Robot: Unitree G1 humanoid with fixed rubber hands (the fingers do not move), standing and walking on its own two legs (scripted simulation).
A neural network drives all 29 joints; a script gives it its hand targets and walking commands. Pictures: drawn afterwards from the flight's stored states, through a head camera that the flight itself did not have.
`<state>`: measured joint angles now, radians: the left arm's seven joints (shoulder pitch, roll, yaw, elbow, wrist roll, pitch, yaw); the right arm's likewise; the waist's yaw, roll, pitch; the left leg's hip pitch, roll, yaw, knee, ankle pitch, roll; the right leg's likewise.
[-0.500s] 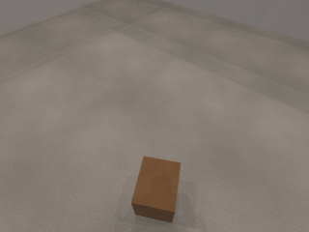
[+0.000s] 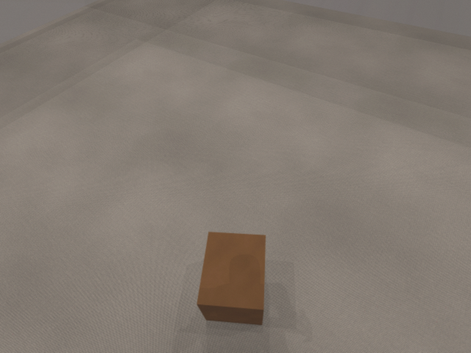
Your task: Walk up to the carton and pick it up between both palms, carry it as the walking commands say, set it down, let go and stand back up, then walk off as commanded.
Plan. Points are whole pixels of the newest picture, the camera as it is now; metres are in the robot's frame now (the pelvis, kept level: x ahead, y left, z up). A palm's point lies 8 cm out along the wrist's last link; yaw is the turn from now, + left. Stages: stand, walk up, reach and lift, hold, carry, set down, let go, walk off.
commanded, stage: walk up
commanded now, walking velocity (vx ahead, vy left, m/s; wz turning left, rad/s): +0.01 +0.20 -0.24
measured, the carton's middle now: (235, 278) +0.47 +0.05 -0.66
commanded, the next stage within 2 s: none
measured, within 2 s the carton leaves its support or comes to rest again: neither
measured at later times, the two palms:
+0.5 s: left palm out of the picture +0.03 +0.32 -0.15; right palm out of the picture +0.05 -0.18 -0.11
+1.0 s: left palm out of the picture +0.01 +0.22 -0.12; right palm out of the picture -0.03 -0.25 -0.16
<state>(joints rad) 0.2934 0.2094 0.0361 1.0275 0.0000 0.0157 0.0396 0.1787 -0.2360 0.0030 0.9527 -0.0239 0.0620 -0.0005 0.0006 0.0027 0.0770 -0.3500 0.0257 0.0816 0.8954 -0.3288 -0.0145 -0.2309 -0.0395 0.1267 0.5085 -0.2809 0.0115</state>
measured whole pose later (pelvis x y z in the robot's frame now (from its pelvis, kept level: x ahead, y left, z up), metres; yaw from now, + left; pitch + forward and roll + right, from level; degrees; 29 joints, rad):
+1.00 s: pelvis -0.04 -0.02 +0.00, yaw -6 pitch -1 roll +5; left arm 0.27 0.17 -0.01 0.99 0.00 -0.02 0.02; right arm 0.22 -0.23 0.00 1.00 -0.02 0.08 -0.01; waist 0.00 0.02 0.07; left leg -0.26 0.02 0.11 0.75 -0.40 -0.01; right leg -0.24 0.00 -0.01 0.52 -0.25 -0.08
